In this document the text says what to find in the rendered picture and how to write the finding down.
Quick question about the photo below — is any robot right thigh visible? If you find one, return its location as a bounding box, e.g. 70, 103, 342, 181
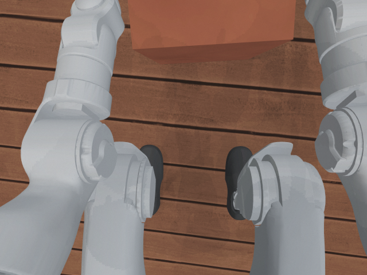
241, 154, 325, 275

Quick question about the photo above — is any left robot upper arm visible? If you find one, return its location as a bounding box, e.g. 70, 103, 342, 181
0, 119, 118, 275

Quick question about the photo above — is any carton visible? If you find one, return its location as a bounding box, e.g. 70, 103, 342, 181
128, 0, 296, 64

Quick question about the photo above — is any robot left forearm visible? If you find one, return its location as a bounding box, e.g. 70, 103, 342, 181
21, 0, 124, 165

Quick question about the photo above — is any right robot upper arm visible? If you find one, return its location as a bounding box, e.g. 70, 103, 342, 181
315, 105, 367, 256

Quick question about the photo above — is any robot right forearm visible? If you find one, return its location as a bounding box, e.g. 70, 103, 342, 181
304, 0, 367, 110

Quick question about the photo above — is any robot right shin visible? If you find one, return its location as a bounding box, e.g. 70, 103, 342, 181
233, 142, 326, 219

